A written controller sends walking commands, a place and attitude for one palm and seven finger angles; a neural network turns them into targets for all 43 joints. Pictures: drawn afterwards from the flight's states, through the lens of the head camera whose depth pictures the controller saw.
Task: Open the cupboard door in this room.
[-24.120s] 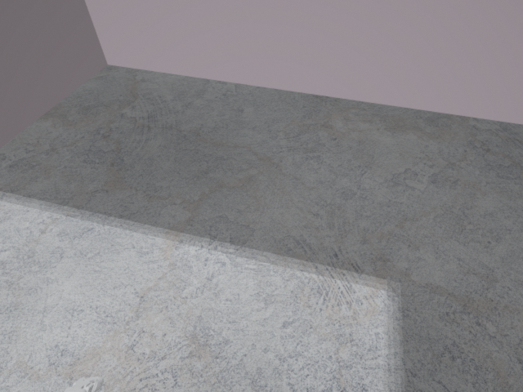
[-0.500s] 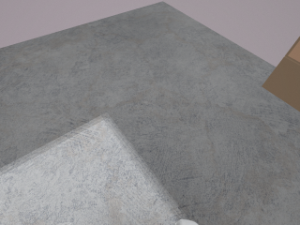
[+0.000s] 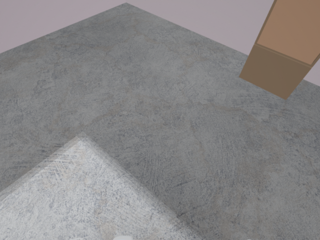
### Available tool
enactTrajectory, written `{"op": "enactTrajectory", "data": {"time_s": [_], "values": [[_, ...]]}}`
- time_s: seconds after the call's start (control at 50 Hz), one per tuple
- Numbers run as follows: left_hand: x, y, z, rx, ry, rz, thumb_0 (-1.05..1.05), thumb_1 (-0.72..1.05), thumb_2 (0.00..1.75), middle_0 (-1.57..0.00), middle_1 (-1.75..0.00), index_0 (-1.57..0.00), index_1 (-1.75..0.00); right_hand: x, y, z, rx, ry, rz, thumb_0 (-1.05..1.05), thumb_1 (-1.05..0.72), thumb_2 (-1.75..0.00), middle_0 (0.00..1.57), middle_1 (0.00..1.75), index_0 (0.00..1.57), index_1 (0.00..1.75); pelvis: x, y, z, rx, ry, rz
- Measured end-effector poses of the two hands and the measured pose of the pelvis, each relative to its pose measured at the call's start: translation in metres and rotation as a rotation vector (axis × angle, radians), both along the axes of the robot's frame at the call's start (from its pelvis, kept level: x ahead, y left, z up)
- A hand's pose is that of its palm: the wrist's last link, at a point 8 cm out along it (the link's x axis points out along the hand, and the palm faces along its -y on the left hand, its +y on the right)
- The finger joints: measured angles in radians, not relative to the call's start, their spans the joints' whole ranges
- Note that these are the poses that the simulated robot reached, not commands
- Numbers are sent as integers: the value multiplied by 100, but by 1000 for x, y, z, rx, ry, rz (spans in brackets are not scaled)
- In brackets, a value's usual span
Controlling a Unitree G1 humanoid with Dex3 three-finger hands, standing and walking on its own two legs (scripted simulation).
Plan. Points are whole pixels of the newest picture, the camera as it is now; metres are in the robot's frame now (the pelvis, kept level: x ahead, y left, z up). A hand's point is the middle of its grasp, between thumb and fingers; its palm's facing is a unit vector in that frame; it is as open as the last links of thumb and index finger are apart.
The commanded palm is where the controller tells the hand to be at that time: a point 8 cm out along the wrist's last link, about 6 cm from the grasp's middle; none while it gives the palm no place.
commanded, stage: turn or walk to find it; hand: left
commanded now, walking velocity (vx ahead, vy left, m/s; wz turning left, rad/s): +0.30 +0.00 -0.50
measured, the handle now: out of the picture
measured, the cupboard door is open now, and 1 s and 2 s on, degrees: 0 0 0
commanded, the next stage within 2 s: stand and wait in 1.30 s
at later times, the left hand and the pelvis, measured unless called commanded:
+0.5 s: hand (125, 203) +0.24 +0.12 -0.16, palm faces -0.32 -0.93 -0.19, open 7.4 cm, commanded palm none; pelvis +0.08 -0.03 +0.00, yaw -17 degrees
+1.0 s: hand (143, 181) +0.32 +0.07 -0.18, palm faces -0.31 -0.93 -0.19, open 7.3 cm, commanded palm none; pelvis +0.27 -0.11 +0.00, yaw -23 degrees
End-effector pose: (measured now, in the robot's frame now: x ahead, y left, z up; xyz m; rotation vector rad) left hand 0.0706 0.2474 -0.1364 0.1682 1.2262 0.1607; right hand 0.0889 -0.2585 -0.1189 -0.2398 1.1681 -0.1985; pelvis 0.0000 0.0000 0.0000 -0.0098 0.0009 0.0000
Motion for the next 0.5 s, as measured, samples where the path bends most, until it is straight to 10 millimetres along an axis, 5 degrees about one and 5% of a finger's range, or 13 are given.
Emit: {"op": "enactTrajectory", "data": {"time_s": [0.1,0.28,0.38,0.5], "values": [[-1,24,-10,-11,46,-25,0,91,90,-20,-30,-21,-30,-7,21,9,-15,-47,-14,0,-90,-90,20,30,20,30,2,18,-2,-12,-5,-63],[39,27,10,-18,52,-130,1,91,90,-20,-30,-20,-30,-71,34,15,23,64,-174,0,-90,-90,20,30,20,30,28,20,15,-30,3,-159],[89,-4,9,-23,48,-222,1,91,90,-20,-30,-20,-30,-116,36,6,62,176,-305,0,-90,-90,20,30,20,30,48,5,13,-12,4,-221],[175,-77,8,-32,-24,-375,1,91,90,-20,-30,-20,-30,-159,29,-9,134,328,-454,0,-90,-90,20,30,20,30,78,-30,2,9,9,-294]]}}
